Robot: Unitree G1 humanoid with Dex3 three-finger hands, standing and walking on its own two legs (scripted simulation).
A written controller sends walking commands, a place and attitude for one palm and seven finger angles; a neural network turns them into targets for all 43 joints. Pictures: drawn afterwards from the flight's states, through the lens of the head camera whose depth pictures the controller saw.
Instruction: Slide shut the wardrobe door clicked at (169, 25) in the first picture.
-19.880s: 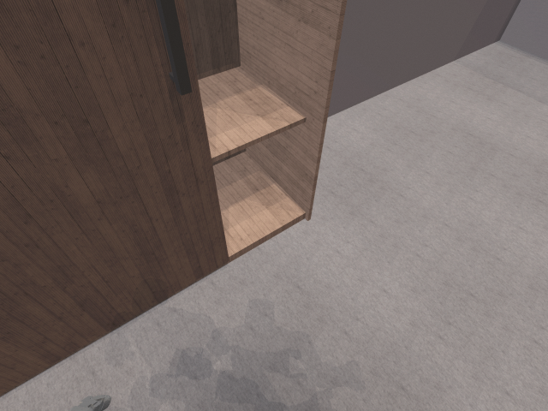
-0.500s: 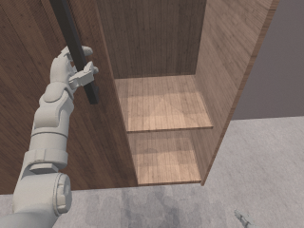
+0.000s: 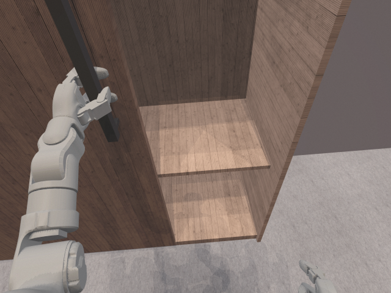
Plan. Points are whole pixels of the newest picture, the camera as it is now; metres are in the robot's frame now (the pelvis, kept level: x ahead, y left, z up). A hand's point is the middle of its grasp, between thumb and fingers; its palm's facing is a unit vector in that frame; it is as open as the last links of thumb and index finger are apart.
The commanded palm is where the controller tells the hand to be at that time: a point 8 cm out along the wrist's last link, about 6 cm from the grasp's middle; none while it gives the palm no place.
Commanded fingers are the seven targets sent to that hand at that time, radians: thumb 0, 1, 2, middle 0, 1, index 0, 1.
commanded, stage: grip the handle and tug to test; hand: left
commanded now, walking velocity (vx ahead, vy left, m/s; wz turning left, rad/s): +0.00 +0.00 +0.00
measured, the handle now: (93, 75) +0.46 +0.20 +0.25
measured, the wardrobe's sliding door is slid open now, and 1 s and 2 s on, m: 0.42 0.40 0.16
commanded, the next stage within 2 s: tug the door sideways, standing still in 0.14 s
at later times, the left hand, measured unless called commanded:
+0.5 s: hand (104, 102) +0.41 +0.18 +0.22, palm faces +0.13 -0.99 +0.00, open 5.8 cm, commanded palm +0.39 +0.20 +0.22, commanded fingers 0.00 0.90 0.90 -0.45 -1.40 -0.45 -1.40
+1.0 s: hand (115, 104) +0.42 +0.16 +0.21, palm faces +0.27 -0.95 -0.14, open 6.3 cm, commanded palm +0.40 +0.17 +0.22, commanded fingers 0.00 0.90 0.90 -0.45 -1.40 -0.45 -1.40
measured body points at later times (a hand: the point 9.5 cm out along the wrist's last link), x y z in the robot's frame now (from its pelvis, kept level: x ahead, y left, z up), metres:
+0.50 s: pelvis +0.05 +0.01 +0.00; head +0.05 -0.02 +0.45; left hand +0.40 +0.23 +0.22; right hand +0.25 -0.22 -0.09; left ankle +0.01 +0.13 -0.74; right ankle -0.09 -0.11 -0.72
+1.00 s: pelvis +0.02 -0.02 -0.01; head +0.10 -0.05 +0.43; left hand +0.40 +0.21 +0.21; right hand +0.20 -0.22 -0.15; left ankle -0.01 +0.11 -0.69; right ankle +0.07 -0.09 -0.74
